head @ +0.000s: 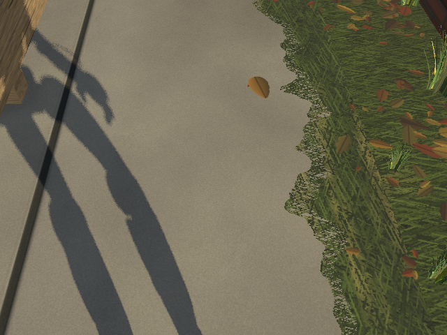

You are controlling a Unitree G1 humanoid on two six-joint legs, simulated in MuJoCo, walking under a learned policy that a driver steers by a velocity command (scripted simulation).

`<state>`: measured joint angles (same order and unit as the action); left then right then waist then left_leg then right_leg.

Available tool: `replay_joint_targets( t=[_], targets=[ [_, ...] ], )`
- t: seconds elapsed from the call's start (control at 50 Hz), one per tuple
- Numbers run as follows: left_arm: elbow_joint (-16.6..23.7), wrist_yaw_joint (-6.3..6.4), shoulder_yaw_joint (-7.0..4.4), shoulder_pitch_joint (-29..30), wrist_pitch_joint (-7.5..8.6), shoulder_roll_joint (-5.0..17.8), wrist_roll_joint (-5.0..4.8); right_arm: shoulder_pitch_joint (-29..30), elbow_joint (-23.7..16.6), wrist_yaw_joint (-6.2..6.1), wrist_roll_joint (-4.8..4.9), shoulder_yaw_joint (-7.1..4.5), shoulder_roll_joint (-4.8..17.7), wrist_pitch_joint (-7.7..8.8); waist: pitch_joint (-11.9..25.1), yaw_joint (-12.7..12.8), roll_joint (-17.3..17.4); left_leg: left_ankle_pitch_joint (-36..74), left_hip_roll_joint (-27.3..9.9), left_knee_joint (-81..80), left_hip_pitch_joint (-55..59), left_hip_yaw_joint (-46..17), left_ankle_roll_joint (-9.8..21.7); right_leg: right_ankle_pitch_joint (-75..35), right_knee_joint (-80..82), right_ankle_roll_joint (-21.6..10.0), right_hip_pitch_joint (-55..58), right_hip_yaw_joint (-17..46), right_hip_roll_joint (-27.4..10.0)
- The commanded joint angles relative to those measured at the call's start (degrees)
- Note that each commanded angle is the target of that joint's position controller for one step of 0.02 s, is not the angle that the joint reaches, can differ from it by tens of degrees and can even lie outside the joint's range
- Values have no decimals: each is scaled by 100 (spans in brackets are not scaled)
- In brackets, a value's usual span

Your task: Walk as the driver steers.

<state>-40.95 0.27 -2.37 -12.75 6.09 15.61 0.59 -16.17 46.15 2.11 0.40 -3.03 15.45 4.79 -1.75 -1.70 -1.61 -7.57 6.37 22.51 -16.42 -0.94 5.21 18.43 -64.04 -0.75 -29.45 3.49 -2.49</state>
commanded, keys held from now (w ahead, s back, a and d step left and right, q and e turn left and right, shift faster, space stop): w+q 0.74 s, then q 0.26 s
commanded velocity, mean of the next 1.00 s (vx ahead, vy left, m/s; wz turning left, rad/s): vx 0.45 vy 0.00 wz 0.55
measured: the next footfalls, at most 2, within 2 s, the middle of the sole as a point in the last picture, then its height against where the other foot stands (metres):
right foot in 0.32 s outside the picture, level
left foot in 0.84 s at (143, 319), level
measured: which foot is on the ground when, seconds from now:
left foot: down 0.00-0.34, up 0.36-0.82, down 0.84-1.00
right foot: up 0.00-0.30, down 0.32-0.82, up 0.84-1.00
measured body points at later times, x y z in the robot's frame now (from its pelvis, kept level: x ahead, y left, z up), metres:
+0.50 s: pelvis +0.27 -0.03 +0.00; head +0.29 -0.03 +0.45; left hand +0.32 +0.27 -0.09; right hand +0.45 -0.27 -0.11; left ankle +0.21 +0.09 -0.65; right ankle +0.32 -0.13 -0.74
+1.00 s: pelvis +0.46 +0.12 -0.01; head +0.51 +0.16 +0.44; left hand +0.42 +0.43 -0.12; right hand +0.76 -0.01 -0.09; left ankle +0.48 +0.21 -0.74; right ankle +0.52 -0.05 -0.65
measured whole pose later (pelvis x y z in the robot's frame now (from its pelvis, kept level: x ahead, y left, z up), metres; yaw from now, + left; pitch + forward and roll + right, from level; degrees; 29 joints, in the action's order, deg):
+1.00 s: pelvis +0.46 +0.12 -0.01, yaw +36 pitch +3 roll -1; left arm -41.7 1.0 -2.7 -9.2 3.7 18.3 0.3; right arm -9.5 34.5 1.4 0.2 -3.8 17.6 0.9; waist -4.7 0.2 -0.8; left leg -7.4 4.9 28.4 -23.6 -1.5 4.3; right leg 25.6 -69.2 3.6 -30.7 2.6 -3.4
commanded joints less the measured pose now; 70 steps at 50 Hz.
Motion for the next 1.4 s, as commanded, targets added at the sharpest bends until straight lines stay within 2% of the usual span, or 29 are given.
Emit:
replay_joint_targets(
  t=[0.02,0.2,0.26,0.3,0.32,0.34,0.36,0.38,0.44,0.48,0.54,0.66,0.76,0.8,0.82,0.84,0.86,0.88,0.9,0.92,0.96,1.02,1.24,1.3,1.32,1.34,1.36,1.38,1.4],
  targets=[
    [455,70,-163,-108,-6,487,55,112,-467,-88,36,-191,829,95,371,236,432,1174,-1545,-1116,557,-1835,1176,-311,677,195,-644,82,-248],
    [892,-67,-99,1602,120,328,-70,-725,-286,-285,143,-222,907,-135,188,-357,661,695,-1250,-628,648,-1830,688,-2200,3346,329,-110,38,308],
    [928,-125,-181,1603,205,512,-104,-688,-325,-327,137,-248,942,-215,193,-230,794,594,-1400,-214,1047,-2352,599,-1649,3797,204,215,137,396],
    [759,-85,-296,883,251,699,-101,-437,-428,-326,127,-239,868,-238,454,205,902,1052,-1211,372,931,-2372,407,-1592,4199,-52,1295,34,358],
    [656,-34,-386,122,266,928,-20,-282,-550,-296,72,-156,635,-210,1089,589,723,1026,-953,1429,442,-2076,221,-1612,4013,-380,2627,448,-222],
    [575,22,-510,-702,226,1406,84,-679,-685,-291,88,-44,274,-153,1984,688,-344,-328,-248,3271,-1181,-1292,-170,-1317,3915,-1087,4756,2081,-1459],
    [394,-26,-506,-982,136,1286,-20,-1095,-778,-286,157,7,352,-116,2296,544,-1710,-2672,-206,4467,-2489,-952,-299,-218,4348,-1587,5315,3932,-2303],
    [473,-21,-386,-718,99,804,-73,-849,-682,-280,210,-124,866,-141,1487,600,-935,-2328,-595,5026,-2929,-1033,-350,499,4529,-1397,4627,3591,-2135],
    [431,-32,-225,-59,31,398,-15,-18,-871,-237,62,-198,788,-238,166,369,-163,-1254,-1081,4737,-2664,-689,-439,-621,5055,-974,2720,1646,-1346],
    [341,-61,-249,71,78,445,-14,-121,-914,-180,123,-161,547,-306,56,206,-479,-1029,-1242,4566,-2345,-546,-500,-1106,5348,-1012,2165,1043,-1200],
    [157,-63,-323,40,131,643,-26,159,-1057,-169,80,-140,448,-342,23,185,-288,-524,-1305,4085,-2561,-517,-608,-1880,5526,-1113,2174,400,-1221],
    [-146,-7,-383,-205,33,947,-72,1115,-1297,15,81,-56,294,-237,-73,526,-139,963,-1212,2235,-2303,-112,-504,-2330,5471,-867,2550,-671,-1107],
    [-339,12,-454,-393,-133,1212,-202,1609,-1639,151,84,-102,422,-251,-255,534,-225,208,-976,1446,-2099,301,-179,-3452,4953,-638,3247,-1060,-1341],
    [-309,84,-497,-312,-232,1377,-240,949,-1545,150,4,-261,699,-267,238,112,-427,-157,-462,1227,-1028,695,43,-5688,3693,-440,3281,-1303,-1205],
    [-269,118,-464,-254,-259,1309,-266,12,-1304,103,-1,-431,981,-268,731,-387,-300,484,-207,757,269,720,238,-5715,2507,-231,2859,-1466,-969],
    [-133,121,-362,-395,-217,1063,-117,-687,-1187,-33,1,-594,1455,-323,1259,-651,376,2115,-895,775,2007,-315,575,-3575,749,120,1406,-1475,-657],
    [173,29,-96,-1035,-93,305,127,-332,-1377,-90,-127,-595,2087,-286,2079,143,1870,3736,-2694,685,3807,-3437,1838,2046,-1391,484,-910,-907,468],
    [49,-36,-172,-724,1,915,-3,-496,-1552,-63,-105,-519,1671,-275,3092,-409,1037,3747,-2818,404,3865,-3797,2017,2040,-1925,418,-871,303,298],
    [219,-44,-209,-225,-2,1065,-187,-171,-1524,-35,-69,-426,1384,-255,2327,-348,784,3707,-2556,346,3289,-2904,1826,1528,-1822,364,-1212,238,92],
    [192,21,-186,-92,-20,1002,-124,100,-1479,-47,58,-381,1159,-260,1570,-155,273,3315,-2155,259,2406,-2252,1452,1078,-1297,352,-1260,128,-127],
    [172,120,-231,-85,-179,1026,-30,590,-1572,-116,32,-307,987,-332,965,232,302,3024,-1780,-83,960,-1779,1180,626,-685,417,-683,104,-292],
    [137,167,-177,-265,-326,797,34,687,-1511,-166,-86,-358,1126,-328,983,423,457,3651,-1632,-188,184,-1516,1193,333,-59,556,-208,-15,-112],
    [510,91,-147,875,-395,712,-39,519,-1369,-391,24,-358,1154,-643,870,85,990,1460,-1342,195,431,-2425,717,-310,2359,530,127,309,424],
    [459,42,-214,586,-299,748,-63,688,-1430,-404,100,-328,1070,-684,815,298,1099,1477,-1140,574,574,-2723,472,-804,3785,320,890,237,445],
    [412,48,-267,416,-274,870,-32,681,-1468,-413,109,-293,950,-691,833,336,970,889,-917,836,276,-2631,253,-1585,4304,164,1544,354,96],
    [489,92,-347,372,-306,1243,59,347,-1480,-401,14,-204,632,-688,1092,126,-60,-1026,-412,1910,-355,-1955,-71,-2846,4267,-311,2384,1294,-1123],
    [377,81,-412,293,-382,1452,229,212,-1627,-399,57,-236,743,-653,861,-34,-1587,-3161,351,2881,-1621,-1014,-424,-4108,4394,-1375,2680,2643,-2067],
    [458,77,-365,297,-383,1154,138,63,-1496,-383,-33,-376,1249,-610,911,76,-1187,-3101,-83,4106,-1904,-938,-705,-4080,4373,-1711,2663,2780,-2316],
    [527,101,-287,422,-393,859,105,123,-1353,-373,44,-465,1423,-648,838,100,-715,-2679,-220,4579,-1907,-876,-820,-3845,4255,-1482,2534,2074,-1940]
  ],
)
